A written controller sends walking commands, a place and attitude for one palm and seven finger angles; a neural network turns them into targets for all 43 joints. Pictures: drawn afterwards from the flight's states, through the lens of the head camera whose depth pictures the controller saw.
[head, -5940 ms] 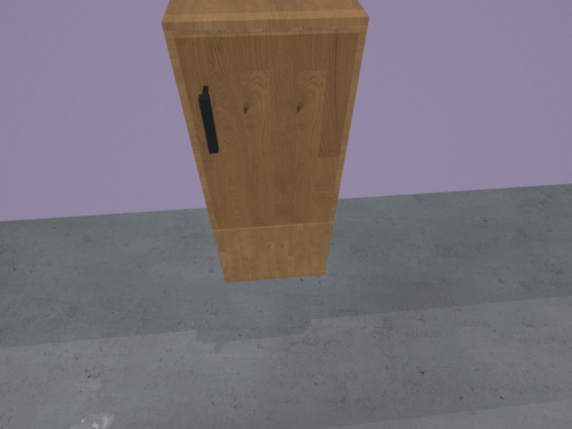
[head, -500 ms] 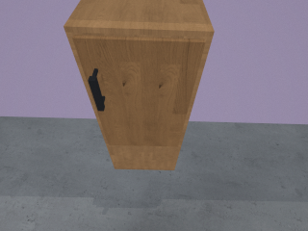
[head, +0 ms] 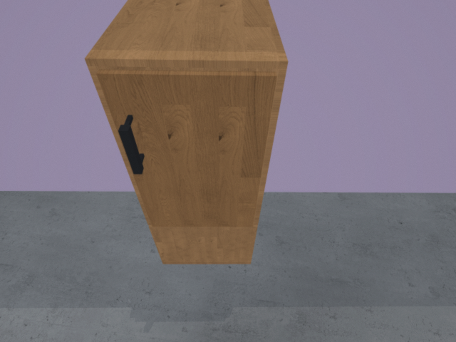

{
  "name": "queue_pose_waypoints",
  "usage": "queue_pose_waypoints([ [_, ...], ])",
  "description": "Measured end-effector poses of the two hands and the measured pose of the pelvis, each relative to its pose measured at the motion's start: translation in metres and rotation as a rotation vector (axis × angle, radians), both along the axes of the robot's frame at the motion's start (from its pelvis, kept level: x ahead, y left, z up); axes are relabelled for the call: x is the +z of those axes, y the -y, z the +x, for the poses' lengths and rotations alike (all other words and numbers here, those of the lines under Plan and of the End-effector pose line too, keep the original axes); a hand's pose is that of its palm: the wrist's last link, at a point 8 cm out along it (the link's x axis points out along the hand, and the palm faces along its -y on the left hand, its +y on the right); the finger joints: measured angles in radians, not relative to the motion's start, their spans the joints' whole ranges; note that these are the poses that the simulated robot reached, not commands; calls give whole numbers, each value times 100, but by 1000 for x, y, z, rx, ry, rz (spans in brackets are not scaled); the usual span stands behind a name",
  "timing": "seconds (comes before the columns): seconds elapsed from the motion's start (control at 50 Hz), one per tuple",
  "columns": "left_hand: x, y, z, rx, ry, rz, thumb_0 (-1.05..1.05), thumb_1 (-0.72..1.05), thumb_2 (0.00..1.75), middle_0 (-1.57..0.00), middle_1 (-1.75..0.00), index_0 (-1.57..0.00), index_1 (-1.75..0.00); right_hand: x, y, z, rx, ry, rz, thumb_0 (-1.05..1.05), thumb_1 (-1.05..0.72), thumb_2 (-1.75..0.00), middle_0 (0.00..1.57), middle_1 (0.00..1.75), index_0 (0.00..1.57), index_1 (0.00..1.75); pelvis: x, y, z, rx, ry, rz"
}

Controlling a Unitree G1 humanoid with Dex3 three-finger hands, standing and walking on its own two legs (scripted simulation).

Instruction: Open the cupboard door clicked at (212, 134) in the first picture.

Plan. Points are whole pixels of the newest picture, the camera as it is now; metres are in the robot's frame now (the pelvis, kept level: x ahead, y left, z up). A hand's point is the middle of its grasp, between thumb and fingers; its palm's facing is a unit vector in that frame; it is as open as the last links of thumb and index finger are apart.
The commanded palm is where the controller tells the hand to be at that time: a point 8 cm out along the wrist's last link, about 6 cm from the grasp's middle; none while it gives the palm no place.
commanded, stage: come to a stop and stand still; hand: left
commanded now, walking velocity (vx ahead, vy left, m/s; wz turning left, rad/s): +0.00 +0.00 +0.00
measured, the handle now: (134, 145) +0.53 +0.26 +0.02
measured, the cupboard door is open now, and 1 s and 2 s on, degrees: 0 0 0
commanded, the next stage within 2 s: look again from close up in 0.74 s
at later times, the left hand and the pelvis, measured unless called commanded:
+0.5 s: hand out of the picture -0.03 +0.13 -0.18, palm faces +0.08 -0.99 -0.13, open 7.4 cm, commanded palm none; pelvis +0.03 -0.01 +0.00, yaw +0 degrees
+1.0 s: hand out of the picture -0.01 +0.17 -0.18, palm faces -0.02 -0.99 -0.16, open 7.4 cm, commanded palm none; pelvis +0.03 +0.02 -0.01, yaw -2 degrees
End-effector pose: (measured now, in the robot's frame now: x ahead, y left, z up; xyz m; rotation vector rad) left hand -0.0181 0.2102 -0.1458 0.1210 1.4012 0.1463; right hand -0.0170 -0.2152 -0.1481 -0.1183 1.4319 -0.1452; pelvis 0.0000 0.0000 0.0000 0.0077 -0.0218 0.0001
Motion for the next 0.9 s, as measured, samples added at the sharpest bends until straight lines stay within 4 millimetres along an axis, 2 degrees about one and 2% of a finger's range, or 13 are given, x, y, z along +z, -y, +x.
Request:
queue_pose_waypoints([
  [0.14, -2, 20, -23, 27, -77, -34, 0, 91, 90, -20, -30, -20, -30, 0, -12, -18, -16, -72, 32, 0, -91, -90, 19, 30, 20, 30, 0, 5, 6, 1, -3, 0],
  [0.28, -2, 31, -31, 51, -110, -50, 0, 90, 90, -20, -30, -20, -30, -2, -20, -7, -15, -62, 49, 0, -91, -90, 20, 30, 20, 30, 0, 7, 13, 3, -6, 1],
  [0.56, -4, 32, -15, 62, -95, -45, 0, 90, 90, -20, -30, -20, -30, -2, -4, 23, 3, -26, 2, 2, -93, -90, 20, 30, 20, 30, -1, 7, 28, 5, -8, 7],
  [0.84, -6, 20, 3, 54, -68, -32, 0, 91, 90, -20, -30, -20, -30, 0, -1, 38, 12, -2, -20, 2, -94, -90, 19, 30, 20, 30, -2, 3, 36, 4, 0, 7],
  [0.9, -4, 15, 4, 17, -63, -19, 0, 90, 90, -20, -30, -20, -30, -1, 1, 41, 9, 9, -27, 2, -95, -90, 20, 30, 20, 30, -3, -4, 32, -19, -14, -13],
])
